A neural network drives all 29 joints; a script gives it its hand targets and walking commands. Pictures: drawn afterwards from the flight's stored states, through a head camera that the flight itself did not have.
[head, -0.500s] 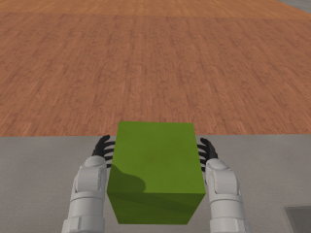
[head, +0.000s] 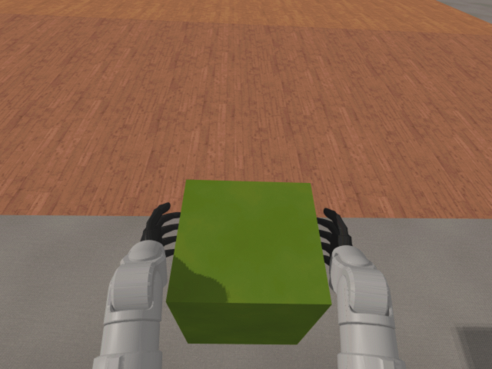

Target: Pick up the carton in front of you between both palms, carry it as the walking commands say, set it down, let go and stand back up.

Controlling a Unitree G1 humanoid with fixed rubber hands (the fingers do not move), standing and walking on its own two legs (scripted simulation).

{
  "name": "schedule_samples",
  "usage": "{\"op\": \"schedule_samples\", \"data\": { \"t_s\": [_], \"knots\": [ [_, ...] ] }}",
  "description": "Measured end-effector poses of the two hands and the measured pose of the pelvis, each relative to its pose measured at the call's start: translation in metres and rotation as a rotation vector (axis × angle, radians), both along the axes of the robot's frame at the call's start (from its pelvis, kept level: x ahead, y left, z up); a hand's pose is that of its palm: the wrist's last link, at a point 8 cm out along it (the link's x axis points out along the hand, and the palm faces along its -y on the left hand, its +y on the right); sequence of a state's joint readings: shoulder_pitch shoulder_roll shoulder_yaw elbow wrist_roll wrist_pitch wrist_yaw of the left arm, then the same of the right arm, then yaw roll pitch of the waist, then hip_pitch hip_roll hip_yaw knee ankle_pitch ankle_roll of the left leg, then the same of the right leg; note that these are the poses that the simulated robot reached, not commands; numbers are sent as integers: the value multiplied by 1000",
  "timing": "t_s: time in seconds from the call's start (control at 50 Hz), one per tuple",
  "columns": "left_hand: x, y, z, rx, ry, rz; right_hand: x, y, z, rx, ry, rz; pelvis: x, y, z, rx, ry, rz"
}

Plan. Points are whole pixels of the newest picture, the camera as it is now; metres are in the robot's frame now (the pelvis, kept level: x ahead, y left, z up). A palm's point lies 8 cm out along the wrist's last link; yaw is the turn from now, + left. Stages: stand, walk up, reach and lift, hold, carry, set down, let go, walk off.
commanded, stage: carry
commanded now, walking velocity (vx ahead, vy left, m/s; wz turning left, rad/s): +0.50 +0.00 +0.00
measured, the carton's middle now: (245, 268) +0.30 +0.00 +0.01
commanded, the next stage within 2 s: none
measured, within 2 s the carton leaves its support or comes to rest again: neither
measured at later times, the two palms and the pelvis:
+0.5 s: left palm (166, 164) +0.47 +0.16 +0.11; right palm (314, 165) +0.48 -0.14 +0.10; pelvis +0.23 +0.00 +0.01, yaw +1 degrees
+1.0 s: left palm (183, 91) +0.80 +0.17 +0.11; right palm (290, 95) +0.79 -0.13 +0.11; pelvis +0.55 +0.03 +0.01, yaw -1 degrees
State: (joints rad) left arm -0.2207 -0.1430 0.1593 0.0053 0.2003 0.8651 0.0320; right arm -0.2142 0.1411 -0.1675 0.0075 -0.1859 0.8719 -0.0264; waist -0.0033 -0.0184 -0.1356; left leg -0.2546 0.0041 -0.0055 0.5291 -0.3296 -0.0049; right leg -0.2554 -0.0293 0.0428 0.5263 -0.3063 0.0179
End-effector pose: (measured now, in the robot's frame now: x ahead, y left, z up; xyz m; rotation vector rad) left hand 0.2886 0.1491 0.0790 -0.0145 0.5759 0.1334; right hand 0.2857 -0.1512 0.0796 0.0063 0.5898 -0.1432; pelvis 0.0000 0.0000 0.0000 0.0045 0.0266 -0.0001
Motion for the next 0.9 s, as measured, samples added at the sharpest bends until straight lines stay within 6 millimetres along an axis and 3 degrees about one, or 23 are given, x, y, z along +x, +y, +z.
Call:
{"op": "schedule_samples", "data": {
  "t_s": [0.1, 0.2, 0.28, 0.36, 0.42, 0.52, 0.64, 0.7, 0.78, 0.9],
  "knots": [
    [26, 4, 10, -24, 25, 4, 23, 4, 10, 14, 24, -21, 33, 5, 4, -17, 49, -37],
    [62, -16, 21, -35, 26, -17, 48, -15, 18, 38, 24, -68, 74, -6, 6, -38, 72, -35],
    [87, -26, 17, -23, 35, -19, 74, -25, 13, 55, 33, -76, 113, -16, -2, -34, 74, 7],
    [107, -16, 18, -33, 86, 41, 111, -16, 17, 57, 85, -27, 152, -18, 7, -7, 81, 16],
    [133, -5, 25, -37, 81, 83, 148, -4, 23, 60, 82, 9, 184, -15, 11, 8, 83, 12],
    [195, 13, 25, -46, 61, 98, 212, 14, 22, 53, 63, 23, 246, 0, 5, 12, 69, 8],
    [291, 29, 3, -71, 54, 46, 290, 30, 5, 31, 52, -30, 329, 28, -19, 19, 40, -29],
    [329, 27, -1, -62, 120, -1, 314, 28, 0, 37, 116, -80, 359, 37, -8, 4, 47, -48],
    [377, 23, 8, -55, 134, -52, 348, 25, 10, 36, 128, -128, 403, 43, 8, -19, 59, -51],
    [448, 25, 25, -58, 74, -41, 426, 26, 30, 29, 69, -110, 479, 40, 17, -38, 62, -36]
  ]
}}
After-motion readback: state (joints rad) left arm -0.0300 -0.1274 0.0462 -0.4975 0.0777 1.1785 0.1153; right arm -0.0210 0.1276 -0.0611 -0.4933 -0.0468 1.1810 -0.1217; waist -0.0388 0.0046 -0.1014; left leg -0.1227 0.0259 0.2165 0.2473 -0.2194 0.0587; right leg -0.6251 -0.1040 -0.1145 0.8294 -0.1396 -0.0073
